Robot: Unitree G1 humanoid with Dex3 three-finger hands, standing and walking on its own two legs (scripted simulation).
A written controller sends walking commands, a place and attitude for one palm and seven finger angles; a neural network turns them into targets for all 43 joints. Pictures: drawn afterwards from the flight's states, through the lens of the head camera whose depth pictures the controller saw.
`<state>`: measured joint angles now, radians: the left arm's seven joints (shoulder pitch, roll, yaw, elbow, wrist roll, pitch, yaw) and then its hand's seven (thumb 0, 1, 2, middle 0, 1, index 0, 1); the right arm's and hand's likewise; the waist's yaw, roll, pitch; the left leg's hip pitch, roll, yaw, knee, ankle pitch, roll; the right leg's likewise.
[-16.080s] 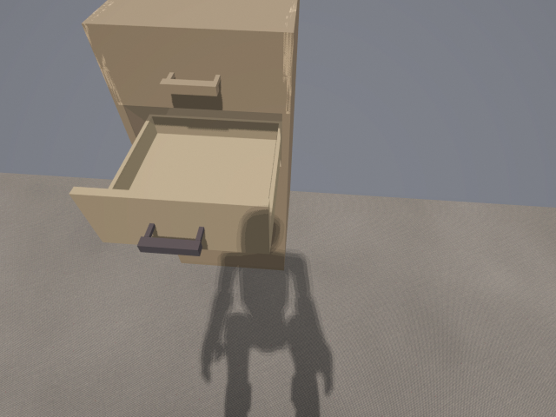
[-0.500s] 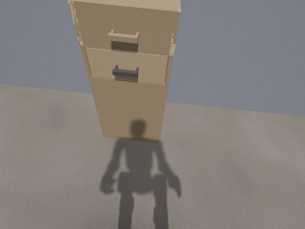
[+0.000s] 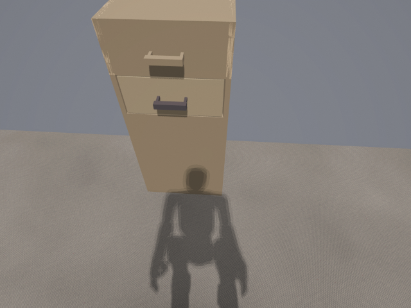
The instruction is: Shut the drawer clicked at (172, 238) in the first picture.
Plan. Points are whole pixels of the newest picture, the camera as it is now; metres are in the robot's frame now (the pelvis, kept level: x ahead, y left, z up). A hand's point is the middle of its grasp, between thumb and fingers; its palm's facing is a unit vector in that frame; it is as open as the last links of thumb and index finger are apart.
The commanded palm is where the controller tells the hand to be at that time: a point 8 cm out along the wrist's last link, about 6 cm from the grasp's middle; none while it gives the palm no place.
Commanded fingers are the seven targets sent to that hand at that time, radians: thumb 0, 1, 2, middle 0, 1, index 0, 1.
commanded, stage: let the arm hang, fingers relaxed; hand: left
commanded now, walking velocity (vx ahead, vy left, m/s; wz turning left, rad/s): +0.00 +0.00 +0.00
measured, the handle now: (171, 102) +0.81 +0.18 -0.09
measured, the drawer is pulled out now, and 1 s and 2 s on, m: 0.00 0.00 0.00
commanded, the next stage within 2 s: look to check the result in 0.26 s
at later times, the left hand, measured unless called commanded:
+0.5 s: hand out of the picture -0.02 +0.15 -0.18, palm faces +0.06 -0.98 -0.17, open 7.4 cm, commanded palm none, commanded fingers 0.00 0.90 0.90 -0.20 -0.30 -0.20 -0.30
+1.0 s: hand out of the picture +0.01 +0.15 -0.17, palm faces +0.05 -0.98 -0.19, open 7.4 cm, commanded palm none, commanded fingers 0.00 0.90 0.90 -0.20 -0.30 -0.20 -0.30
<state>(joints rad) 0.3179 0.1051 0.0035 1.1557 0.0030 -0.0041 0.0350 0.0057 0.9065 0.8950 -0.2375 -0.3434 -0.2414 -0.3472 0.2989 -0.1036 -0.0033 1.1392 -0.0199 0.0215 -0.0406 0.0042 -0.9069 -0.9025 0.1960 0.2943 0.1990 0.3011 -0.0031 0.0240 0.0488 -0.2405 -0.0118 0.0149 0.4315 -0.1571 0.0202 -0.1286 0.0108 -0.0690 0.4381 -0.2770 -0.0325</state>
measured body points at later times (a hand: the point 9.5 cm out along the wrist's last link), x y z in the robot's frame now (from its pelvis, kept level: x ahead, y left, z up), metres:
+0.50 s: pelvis +0.01 -0.01 +0.00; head +0.02 -0.01 +0.45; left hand -0.02 +0.20 -0.16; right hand -0.02 -0.21 -0.17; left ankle +0.05 +0.11 -0.74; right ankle -0.02 -0.10 -0.74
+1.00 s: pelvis +0.02 -0.01 +0.00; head +0.04 -0.02 +0.45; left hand +0.01 +0.20 -0.16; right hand +0.01 -0.22 -0.17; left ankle +0.05 +0.11 -0.74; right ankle -0.02 -0.10 -0.74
